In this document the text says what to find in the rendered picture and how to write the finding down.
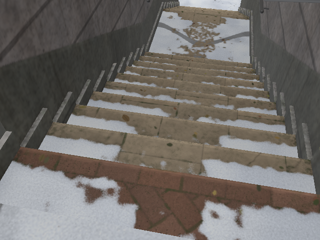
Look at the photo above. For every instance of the stairs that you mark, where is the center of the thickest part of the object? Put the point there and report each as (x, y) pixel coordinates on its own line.
(191, 115)
(207, 10)

